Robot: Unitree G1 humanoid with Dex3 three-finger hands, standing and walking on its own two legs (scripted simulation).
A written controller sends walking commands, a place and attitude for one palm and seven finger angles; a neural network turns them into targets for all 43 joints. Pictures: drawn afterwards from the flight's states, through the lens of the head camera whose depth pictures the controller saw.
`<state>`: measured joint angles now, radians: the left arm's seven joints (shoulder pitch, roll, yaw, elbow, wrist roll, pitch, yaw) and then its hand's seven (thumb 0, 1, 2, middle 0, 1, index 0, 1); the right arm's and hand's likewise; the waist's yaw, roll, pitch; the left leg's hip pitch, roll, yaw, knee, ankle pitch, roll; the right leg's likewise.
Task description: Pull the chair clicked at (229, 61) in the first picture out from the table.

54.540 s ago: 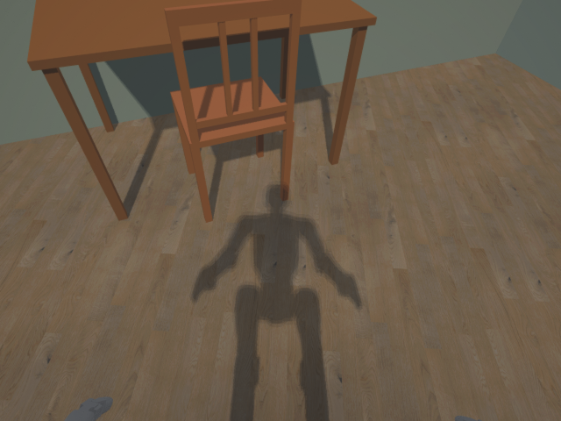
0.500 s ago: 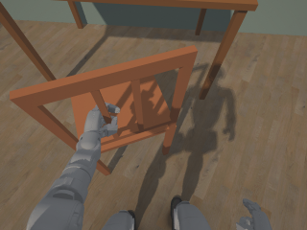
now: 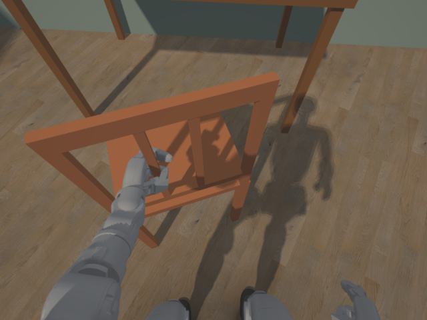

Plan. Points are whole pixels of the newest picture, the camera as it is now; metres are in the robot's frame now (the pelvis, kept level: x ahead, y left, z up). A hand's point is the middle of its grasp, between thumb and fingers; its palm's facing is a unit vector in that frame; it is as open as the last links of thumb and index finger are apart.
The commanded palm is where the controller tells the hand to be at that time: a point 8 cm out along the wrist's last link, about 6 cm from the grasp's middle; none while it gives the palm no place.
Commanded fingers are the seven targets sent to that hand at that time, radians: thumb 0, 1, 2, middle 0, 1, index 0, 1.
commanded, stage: step backward, pulling the chair out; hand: left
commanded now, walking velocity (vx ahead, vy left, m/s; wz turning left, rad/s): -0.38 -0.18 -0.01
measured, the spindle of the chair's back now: (155, 168) +0.41 +0.13 -0.07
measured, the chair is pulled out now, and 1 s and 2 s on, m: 0.46 0.63 0.63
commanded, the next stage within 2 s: stop walking, hand still on the chair in 0.26 s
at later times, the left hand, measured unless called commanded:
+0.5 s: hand (160, 225) +0.28 +0.10 -0.05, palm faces +0.00 -0.98 -0.21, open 5.3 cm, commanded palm +0.27 +0.16 -0.03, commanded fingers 0.00 0.90 0.90 -0.50 -1.45 -0.50 -1.45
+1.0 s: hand (153, 262) +0.22 +0.11 -0.04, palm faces +0.01 -0.98 -0.20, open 5.3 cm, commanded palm +0.20 +0.16 -0.03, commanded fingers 0.00 0.90 0.90 -0.50 -1.45 -0.50 -1.45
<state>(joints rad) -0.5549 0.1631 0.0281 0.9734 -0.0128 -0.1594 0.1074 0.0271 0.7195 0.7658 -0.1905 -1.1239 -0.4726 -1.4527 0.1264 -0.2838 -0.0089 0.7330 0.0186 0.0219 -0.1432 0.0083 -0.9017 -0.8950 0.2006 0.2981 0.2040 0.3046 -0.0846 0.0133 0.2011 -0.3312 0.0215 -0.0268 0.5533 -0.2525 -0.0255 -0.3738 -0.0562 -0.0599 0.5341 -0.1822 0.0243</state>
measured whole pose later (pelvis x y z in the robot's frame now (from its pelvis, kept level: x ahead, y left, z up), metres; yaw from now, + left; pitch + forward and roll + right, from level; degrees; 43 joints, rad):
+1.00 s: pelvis -0.10 -0.02 +0.01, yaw -1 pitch -1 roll +0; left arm -0.27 0.13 0.00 0.87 -0.04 -0.11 0.10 0.06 0.70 0.80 -0.20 -1.12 -0.48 -1.45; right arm 0.23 -0.19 0.04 0.73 0.01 0.03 -0.10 0.01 -0.90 -0.89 0.20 0.30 0.21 0.30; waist -0.04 0.05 0.06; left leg -0.18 0.05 0.02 0.48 -0.27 -0.03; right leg -0.20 -0.02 -0.08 0.47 -0.25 -0.01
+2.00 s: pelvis -0.09 +0.00 -0.02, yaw -1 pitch +8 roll +0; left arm -0.15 0.14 0.01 0.52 0.00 0.06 0.11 -0.01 -0.52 0.21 -0.16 -0.46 -0.16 -0.47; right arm 0.25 -0.24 0.00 0.62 0.02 -0.05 -0.04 0.01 -0.90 -0.90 0.20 0.30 0.20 0.30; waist -0.04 0.03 -0.06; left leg -0.47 0.02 0.03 0.72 -0.38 0.00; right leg -0.50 -0.06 -0.06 0.71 -0.35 0.02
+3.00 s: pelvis -0.09 -0.02 -0.03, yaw +1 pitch +8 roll +0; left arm 0.46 0.17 -0.08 -0.10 -0.02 0.13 0.08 -0.01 -0.54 0.20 0.00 0.00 0.00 -0.01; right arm 0.25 -0.24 0.02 0.49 0.02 -0.14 -0.08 0.01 -0.90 -0.90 0.20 0.30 0.20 0.30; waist -0.01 0.05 -0.10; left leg -0.54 0.03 -0.03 0.83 -0.43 -0.03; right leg -0.54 -0.06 -0.11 0.83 -0.42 -0.01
